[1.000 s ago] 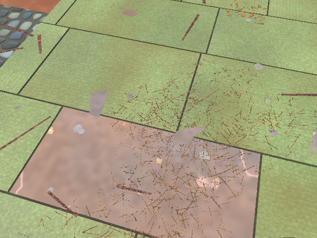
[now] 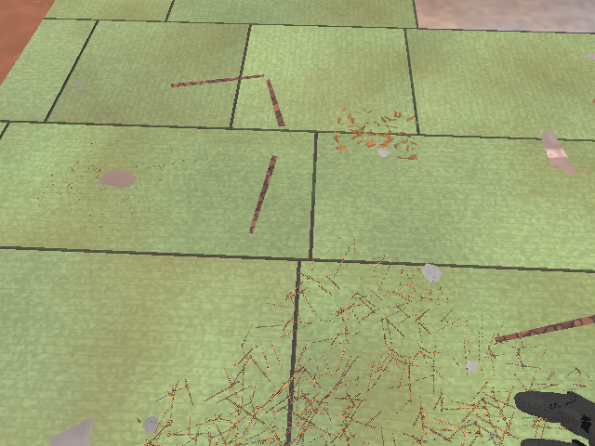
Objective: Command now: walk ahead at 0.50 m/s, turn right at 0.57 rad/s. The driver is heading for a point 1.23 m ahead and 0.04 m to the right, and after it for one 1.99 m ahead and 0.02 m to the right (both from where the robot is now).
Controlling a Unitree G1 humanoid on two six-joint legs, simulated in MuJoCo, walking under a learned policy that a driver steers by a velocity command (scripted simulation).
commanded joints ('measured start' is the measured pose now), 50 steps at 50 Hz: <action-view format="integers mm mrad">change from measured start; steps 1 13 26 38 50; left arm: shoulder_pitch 85 -208 76 -149 -123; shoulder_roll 76 37 263 73 186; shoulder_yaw -8 -1 63 26 60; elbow -106 -185 -150 -50 7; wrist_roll -15 0 39 43 -10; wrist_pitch -31 -2 -26 -89 -17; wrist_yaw -1 -35 -28 -15 10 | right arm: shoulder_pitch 336 199 405 184 218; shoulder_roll -223 -158 -58 -68 -156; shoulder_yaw -81 -60 5 -31 -74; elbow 8 71 147 116 42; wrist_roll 8 3 22 33 35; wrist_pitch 5 17 33 92 98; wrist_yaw -6 -12 1 -2 47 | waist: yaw -134 -106 30 -82 -181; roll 297 87 -233 -47 -55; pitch -293 26 -431 47 -60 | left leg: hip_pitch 797 372 -171 -240 143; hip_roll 477 288 26 180 -11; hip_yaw -761 13 14 -59 182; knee -153 -324 746 476 118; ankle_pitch -411 120 -549 21 -109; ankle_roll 273 186 9 -20 146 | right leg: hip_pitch -638 -602 562 7 186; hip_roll -60 -222 -547 -356 -365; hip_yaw -63 -166 413 -304 -499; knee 589 286 -244 -530 -35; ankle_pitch -116 383 354 527 1159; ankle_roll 30 77 -269 -127 -19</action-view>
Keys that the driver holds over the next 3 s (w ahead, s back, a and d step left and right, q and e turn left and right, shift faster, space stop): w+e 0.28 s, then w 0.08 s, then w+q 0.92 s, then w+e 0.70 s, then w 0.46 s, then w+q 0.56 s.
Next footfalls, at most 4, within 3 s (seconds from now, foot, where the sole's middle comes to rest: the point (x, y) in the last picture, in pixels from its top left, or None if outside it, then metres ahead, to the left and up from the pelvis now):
0.48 right None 0.38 -0.20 -0.76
1.02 left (324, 356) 0.69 0.02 -0.76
1.54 right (382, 251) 1.02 -0.12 -0.76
2.02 left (309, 179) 1.28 0.09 -0.76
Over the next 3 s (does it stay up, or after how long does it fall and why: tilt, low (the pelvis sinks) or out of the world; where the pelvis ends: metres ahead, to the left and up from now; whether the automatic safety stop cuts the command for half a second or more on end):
stays up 1.63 -0.07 0.00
